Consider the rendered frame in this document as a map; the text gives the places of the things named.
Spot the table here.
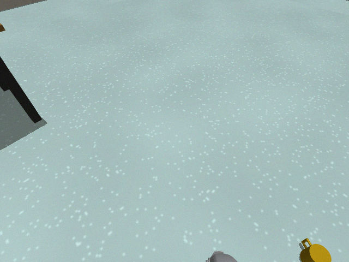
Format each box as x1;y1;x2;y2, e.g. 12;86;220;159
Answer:
0;24;42;123

